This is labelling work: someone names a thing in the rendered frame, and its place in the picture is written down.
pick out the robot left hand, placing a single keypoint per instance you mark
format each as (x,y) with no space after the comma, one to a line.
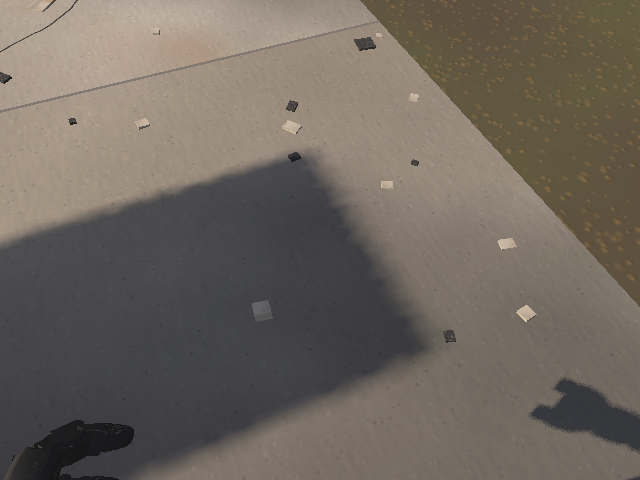
(65,446)

